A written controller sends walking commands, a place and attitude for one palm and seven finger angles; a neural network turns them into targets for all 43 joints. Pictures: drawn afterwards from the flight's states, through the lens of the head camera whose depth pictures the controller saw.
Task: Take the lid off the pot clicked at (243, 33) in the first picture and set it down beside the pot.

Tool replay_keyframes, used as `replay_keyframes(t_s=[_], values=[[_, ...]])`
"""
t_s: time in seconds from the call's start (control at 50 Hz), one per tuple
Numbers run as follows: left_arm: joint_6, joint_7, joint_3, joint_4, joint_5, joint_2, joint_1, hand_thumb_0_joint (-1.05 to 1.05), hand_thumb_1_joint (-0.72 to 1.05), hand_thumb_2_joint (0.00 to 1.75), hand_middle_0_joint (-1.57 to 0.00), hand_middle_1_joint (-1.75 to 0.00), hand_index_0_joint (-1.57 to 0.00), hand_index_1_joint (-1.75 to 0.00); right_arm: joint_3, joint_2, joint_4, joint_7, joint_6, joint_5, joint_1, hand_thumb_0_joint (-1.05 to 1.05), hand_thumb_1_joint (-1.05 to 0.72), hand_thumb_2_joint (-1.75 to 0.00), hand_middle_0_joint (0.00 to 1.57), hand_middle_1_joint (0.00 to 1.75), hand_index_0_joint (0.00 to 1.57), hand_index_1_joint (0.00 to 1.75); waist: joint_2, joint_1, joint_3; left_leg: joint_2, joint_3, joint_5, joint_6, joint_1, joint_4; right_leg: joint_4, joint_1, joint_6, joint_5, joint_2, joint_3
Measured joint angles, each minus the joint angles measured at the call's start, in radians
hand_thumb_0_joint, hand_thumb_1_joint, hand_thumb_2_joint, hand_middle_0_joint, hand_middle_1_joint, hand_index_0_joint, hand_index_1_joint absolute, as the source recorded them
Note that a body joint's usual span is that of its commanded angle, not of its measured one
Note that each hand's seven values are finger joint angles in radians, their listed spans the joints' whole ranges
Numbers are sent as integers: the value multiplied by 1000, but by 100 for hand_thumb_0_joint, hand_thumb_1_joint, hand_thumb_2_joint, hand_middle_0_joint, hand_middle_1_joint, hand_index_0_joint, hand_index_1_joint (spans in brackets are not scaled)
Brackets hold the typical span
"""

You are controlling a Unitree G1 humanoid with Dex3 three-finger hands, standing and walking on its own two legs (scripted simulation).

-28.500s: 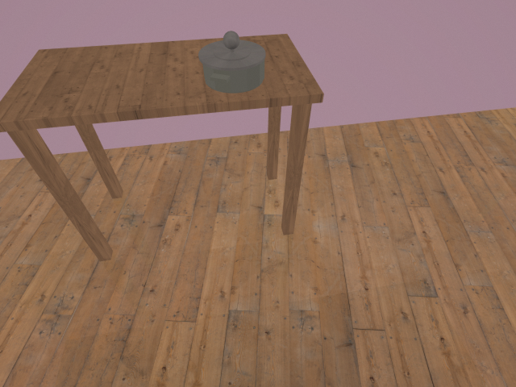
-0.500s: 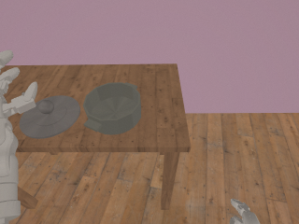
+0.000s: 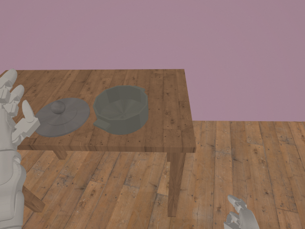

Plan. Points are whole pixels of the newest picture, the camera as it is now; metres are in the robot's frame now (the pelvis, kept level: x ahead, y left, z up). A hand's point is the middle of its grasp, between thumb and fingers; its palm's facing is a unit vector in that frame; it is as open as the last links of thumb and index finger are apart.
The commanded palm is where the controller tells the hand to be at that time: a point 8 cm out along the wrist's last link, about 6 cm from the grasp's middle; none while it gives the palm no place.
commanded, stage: draw the hand back to the body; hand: left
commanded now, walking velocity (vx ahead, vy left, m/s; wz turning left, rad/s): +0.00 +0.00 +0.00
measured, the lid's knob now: (58, 107) +0.48 +0.41 +0.04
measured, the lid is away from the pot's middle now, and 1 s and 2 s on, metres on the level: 0.24 0.24 0.24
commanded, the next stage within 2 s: step back with the hand held close in 0.62 s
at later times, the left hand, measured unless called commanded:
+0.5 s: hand (22, 155) +0.18 +0.27 +0.19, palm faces +0.43 -0.85 -0.31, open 7.4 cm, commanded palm +0.13 +0.31 +0.20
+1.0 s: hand (25, 155) +0.19 +0.27 +0.18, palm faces +0.33 -0.84 -0.43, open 7.4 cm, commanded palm +0.12 +0.33 +0.20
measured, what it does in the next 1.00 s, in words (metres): stands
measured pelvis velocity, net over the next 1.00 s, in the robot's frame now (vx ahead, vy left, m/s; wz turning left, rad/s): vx -0.01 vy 0.05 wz -0.01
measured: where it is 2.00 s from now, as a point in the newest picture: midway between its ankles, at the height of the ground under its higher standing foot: outside the picture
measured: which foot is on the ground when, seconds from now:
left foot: down 0.00-1.00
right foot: down 0.00-1.00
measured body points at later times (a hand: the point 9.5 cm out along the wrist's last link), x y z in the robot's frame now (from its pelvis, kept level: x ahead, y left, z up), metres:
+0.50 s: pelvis +0.00 +0.03 +0.00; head -0.04 +0.01 +0.45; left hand +0.15 +0.31 +0.21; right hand +0.20 -0.18 -0.08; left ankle +0.00 +0.13 -0.75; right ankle +0.01 -0.08 -0.75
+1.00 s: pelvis -0.01 +0.05 +0.00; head -0.01 +0.05 +0.45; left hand +0.17 +0.32 +0.20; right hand +0.17 -0.20 -0.08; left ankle +0.00 +0.13 -0.75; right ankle +0.01 -0.08 -0.75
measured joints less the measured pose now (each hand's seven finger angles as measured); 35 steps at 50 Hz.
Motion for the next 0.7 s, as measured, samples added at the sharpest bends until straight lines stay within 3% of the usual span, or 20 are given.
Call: replay_keyframes(t_s=[0.5,0.7], values=[[0,-12,-65,-367,29,-34,382,1,89,90,-21,-31,-21,-30,4,26,-33,14,-31,-27,20,1,-90,-89,21,30,21,30,-15,16,-16,-31,11,-17,33,11,26,9,19,35,-6,-31,11],[18,3,-67,-391,39,-38,385,1,89,90,-21,-31,-21,-30,13,36,-33,8,-36,-32,19,1,-90,-89,21,30,21,30,-19,26,-10,-37,6,-22,38,1,39,18,14,41,-11,-37,6]])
